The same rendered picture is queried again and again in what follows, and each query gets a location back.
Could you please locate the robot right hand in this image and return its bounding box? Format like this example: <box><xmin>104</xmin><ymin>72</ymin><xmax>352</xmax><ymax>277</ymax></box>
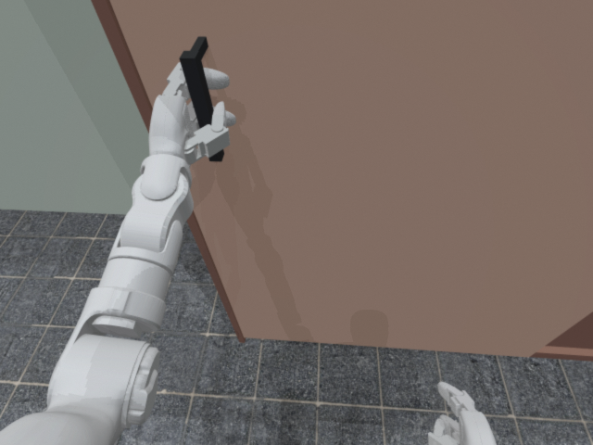
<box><xmin>428</xmin><ymin>382</ymin><xmax>497</xmax><ymax>445</ymax></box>

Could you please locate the robot left upper arm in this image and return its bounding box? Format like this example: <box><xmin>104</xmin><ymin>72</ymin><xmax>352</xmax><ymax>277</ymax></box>
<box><xmin>0</xmin><ymin>334</ymin><xmax>160</xmax><ymax>445</ymax></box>

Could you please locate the robot left hand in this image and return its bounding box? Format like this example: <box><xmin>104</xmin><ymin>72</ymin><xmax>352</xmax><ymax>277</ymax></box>
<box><xmin>149</xmin><ymin>62</ymin><xmax>236</xmax><ymax>169</ymax></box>

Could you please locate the handle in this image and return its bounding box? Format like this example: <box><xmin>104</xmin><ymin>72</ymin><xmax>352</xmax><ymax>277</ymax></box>
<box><xmin>180</xmin><ymin>37</ymin><xmax>227</xmax><ymax>161</ymax></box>

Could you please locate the wardrobe door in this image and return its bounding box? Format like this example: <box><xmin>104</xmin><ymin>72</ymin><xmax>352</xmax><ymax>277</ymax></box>
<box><xmin>546</xmin><ymin>312</ymin><xmax>593</xmax><ymax>349</ymax></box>
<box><xmin>109</xmin><ymin>0</ymin><xmax>593</xmax><ymax>358</ymax></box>

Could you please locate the left robot forearm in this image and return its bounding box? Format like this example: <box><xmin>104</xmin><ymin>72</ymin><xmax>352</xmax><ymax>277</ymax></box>
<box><xmin>47</xmin><ymin>154</ymin><xmax>194</xmax><ymax>409</ymax></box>

